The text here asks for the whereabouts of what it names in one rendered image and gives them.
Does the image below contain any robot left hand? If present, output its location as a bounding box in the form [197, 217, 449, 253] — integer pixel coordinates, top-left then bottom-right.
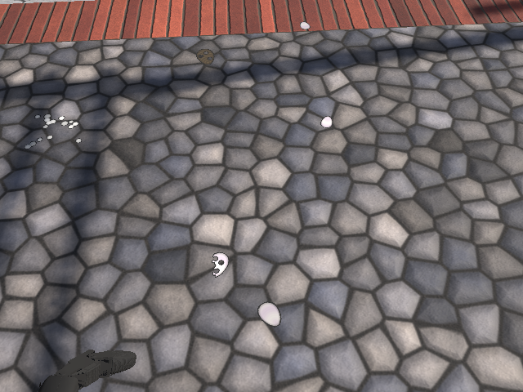
[38, 350, 136, 392]

